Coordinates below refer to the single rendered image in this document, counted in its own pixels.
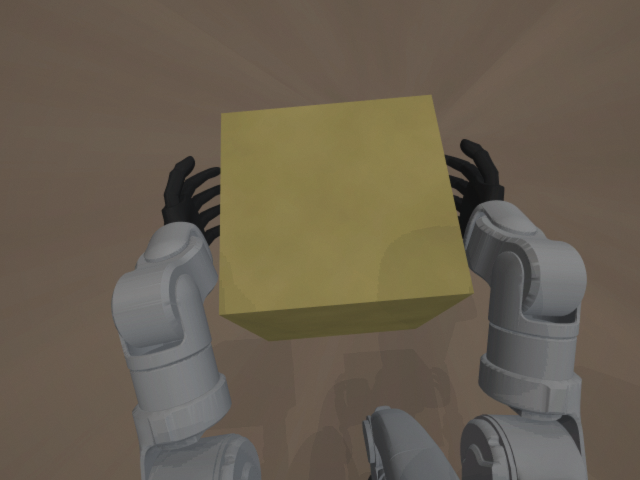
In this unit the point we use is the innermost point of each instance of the right robot thigh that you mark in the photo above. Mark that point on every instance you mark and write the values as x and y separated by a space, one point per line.
396 440

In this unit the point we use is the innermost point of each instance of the robot right hand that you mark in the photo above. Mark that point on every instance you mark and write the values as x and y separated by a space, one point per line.
483 182

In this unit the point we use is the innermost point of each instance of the right robot shin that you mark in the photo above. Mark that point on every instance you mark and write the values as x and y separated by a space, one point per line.
377 473

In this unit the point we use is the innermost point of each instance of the right robot forearm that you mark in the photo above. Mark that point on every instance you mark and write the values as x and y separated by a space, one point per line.
537 286

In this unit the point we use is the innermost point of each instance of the left robot forearm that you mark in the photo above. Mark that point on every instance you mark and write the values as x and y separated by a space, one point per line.
158 312

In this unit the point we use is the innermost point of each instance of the robot left upper arm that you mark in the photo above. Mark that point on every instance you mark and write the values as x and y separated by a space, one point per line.
222 457

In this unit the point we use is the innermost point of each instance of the robot right upper arm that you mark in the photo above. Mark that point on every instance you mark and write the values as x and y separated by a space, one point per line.
511 447

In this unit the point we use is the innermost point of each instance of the robot left hand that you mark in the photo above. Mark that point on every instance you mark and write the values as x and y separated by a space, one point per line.
180 207

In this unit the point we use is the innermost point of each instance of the carton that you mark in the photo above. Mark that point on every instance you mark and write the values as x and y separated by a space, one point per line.
337 219

